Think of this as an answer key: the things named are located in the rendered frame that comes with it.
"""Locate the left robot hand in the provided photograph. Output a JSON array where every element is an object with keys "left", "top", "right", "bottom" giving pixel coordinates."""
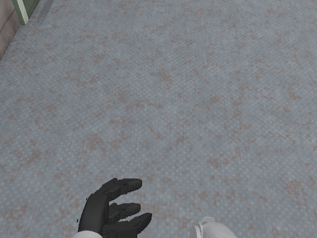
[{"left": 76, "top": 178, "right": 153, "bottom": 238}]

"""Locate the robot right thigh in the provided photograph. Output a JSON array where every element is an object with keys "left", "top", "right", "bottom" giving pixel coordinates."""
[{"left": 189, "top": 221, "right": 237, "bottom": 238}]

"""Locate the right robot shin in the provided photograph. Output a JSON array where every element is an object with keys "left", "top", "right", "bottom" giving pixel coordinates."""
[{"left": 200, "top": 216, "right": 215, "bottom": 224}]

